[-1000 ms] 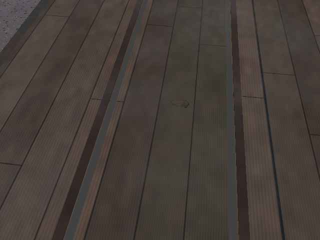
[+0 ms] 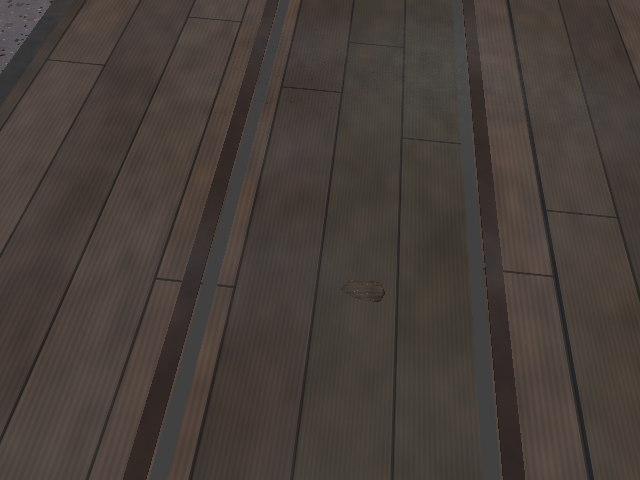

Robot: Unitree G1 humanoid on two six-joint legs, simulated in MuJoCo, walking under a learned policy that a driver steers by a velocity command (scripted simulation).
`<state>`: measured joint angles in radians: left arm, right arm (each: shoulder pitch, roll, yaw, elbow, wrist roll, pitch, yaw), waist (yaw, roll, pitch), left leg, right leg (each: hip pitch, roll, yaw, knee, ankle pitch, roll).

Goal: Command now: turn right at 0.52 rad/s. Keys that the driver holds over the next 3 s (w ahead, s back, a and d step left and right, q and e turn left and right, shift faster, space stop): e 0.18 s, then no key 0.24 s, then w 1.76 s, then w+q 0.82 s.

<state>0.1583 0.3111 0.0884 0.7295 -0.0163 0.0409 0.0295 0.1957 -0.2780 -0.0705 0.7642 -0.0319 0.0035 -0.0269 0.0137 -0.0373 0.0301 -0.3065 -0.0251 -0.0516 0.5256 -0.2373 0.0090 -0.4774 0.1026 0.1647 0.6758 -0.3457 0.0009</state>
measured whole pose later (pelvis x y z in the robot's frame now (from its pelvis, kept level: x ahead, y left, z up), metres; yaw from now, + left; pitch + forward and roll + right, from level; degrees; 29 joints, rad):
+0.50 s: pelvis +0.01 -0.04 +0.01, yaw -12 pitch +1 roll +0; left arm 0.15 0.25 0.04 0.69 0.00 0.02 0.00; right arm 0.21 -0.32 -0.07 0.80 0.00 0.02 -0.02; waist -0.02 0.04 0.01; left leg -0.42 0.06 0.02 0.95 -0.49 -0.07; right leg -0.24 0.02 0.01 0.46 -0.25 -0.04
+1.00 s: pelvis +0.14 -0.01 +0.01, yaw -13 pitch +2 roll -1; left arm 0.24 0.31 0.07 0.76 -0.01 -0.06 -0.01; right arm 0.35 -0.25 -0.04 0.84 0.00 -0.09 0.02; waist -0.03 -0.05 -0.01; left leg -0.15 -0.02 0.03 0.35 -0.23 0.05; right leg -0.55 -0.06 0.01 1.03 -0.23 -0.03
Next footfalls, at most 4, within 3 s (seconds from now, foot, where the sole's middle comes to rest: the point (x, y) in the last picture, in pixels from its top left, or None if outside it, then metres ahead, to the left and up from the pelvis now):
0.36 right None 0.02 -0.15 -0.77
0.82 left None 0.17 0.07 -0.77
1.32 right None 0.46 -0.23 -0.77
1.84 left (354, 331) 0.81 -0.07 -0.77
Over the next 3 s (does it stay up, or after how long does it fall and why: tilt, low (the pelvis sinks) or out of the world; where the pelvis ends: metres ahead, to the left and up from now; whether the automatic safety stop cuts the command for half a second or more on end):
stays up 1.22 -0.20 -0.01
